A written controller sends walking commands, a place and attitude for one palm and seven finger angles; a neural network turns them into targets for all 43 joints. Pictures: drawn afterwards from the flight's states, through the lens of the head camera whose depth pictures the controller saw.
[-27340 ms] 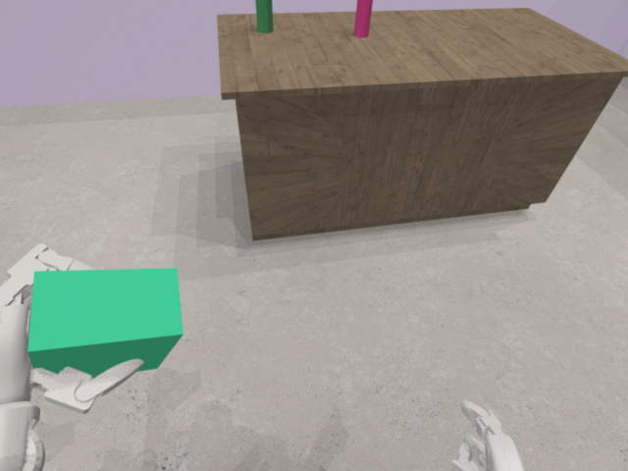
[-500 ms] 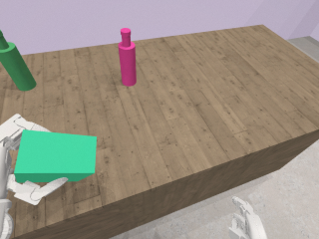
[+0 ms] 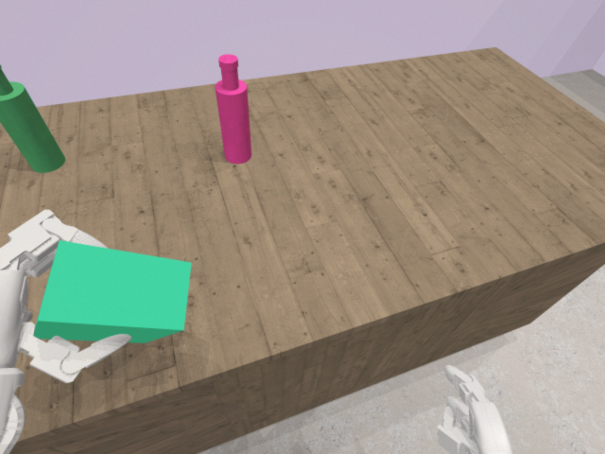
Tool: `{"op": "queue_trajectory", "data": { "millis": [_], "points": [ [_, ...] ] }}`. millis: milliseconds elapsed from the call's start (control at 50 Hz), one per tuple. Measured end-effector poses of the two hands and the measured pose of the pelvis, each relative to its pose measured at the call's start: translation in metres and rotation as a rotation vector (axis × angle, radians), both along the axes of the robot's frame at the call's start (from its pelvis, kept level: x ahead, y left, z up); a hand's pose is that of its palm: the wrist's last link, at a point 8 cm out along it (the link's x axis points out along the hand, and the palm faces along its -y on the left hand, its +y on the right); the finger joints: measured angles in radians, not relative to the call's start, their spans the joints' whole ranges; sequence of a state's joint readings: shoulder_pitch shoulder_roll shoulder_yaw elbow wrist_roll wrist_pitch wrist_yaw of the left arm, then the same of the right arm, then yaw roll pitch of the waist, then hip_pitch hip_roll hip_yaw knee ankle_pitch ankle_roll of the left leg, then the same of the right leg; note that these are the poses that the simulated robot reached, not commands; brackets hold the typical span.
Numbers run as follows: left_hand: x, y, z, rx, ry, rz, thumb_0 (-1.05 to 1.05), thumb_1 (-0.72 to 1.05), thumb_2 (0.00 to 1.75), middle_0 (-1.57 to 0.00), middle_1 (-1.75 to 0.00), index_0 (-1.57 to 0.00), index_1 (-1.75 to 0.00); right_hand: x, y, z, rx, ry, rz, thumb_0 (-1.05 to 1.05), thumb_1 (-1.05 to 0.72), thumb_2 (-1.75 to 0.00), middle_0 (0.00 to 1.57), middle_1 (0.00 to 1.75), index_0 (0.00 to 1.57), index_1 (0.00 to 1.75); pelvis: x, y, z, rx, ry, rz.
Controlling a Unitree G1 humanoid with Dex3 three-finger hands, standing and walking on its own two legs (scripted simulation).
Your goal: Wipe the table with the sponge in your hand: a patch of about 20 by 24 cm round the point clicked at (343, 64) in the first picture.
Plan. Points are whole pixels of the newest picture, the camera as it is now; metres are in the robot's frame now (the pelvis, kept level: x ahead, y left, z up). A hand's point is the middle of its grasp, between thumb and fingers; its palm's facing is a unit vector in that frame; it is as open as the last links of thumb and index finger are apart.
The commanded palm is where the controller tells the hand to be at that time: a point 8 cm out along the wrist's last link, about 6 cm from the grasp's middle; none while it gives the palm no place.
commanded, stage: come to a stop and stand still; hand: left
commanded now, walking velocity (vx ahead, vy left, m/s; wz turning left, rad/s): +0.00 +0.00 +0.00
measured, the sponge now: (128, 303) +0.23 +0.21 +0.13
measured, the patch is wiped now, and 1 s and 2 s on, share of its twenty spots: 0.00 0.00 0.00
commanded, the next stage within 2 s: look again from close up in 0.66 s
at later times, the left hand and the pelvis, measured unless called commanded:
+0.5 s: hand (57, 280) +0.23 +0.27 +0.16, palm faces +0.38 -0.86 -0.36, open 10.6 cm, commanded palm +0.17 +0.30 +0.17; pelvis +0.01 +0.02 +0.00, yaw +0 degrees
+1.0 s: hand (52, 297) +0.22 +0.27 +0.15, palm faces +0.36 -0.86 -0.36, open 10.6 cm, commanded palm +0.16 +0.30 +0.17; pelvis +0.00 +0.02 +0.00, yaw +0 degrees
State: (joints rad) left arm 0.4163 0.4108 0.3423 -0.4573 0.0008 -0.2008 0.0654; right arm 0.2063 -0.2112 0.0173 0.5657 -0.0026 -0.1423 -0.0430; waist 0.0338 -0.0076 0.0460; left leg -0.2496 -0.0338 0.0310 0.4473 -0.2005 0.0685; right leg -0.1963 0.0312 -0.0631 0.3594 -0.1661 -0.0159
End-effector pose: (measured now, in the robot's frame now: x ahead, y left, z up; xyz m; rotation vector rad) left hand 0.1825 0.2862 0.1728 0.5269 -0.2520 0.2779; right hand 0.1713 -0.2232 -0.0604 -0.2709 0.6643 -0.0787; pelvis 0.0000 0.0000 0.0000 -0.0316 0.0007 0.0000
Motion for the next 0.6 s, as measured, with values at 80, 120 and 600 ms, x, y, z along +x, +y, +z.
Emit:
{"op": "queue_trajectory", "data": {
  "millis": [80, 120, 600],
  "points": [
    [0.016, 0.031, 0.020, 0.057, -0.122, 0.050, -0.01, -0.55, 1.03, -0.68, -1.29, -0.70, -1.29, -0.003, 0.004, -0.004, 0.007, 0.023, 0.050, 0.02, -0.90, -0.90, 0.21, 0.30, 0.20, 0.30, -0.006, -0.003, -0.002, 0.004, 0.009, -0.007],
    [0.017, 0.030, 0.018, 0.007, -0.134, 0.064, -0.01, -0.55, 1.03, -0.68, -1.29, -0.70, -1.29, -0.005, 0.005, -0.004, 0.031, 0.004, 0.039, 0.02, -0.90, -0.90, 0.21, 0.30, 0.20, 0.30, -0.005, 0.001, -0.002, 0.008, 0.006, -0.019],
    [0.011, 0.019, -0.004, -0.091, -0.092, -0.016, -0.01, -0.55, 1.03, -0.68, -1.30, -0.70, -1.29, 0.020, 0.032, 0.006, 0.020, -0.036, 0.037, 0.02, -0.90, -0.90, 0.21, 0.30, 0.20, 0.30, 0.010, 0.020, -0.002, 0.002, -0.004, -0.008]
  ]
}}
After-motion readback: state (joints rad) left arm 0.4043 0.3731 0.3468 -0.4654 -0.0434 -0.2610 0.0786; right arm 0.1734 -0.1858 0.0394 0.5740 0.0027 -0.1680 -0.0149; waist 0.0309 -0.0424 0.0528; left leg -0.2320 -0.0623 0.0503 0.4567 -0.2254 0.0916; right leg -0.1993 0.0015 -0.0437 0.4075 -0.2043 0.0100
